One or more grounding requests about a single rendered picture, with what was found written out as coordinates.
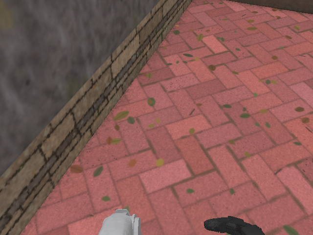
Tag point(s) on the left robot shin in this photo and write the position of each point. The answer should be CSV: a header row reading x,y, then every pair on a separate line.
x,y
119,211

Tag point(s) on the robot right hand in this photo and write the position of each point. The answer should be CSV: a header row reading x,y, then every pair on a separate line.
x,y
232,225

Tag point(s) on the robot left thigh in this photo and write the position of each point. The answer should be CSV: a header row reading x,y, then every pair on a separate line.
x,y
120,223

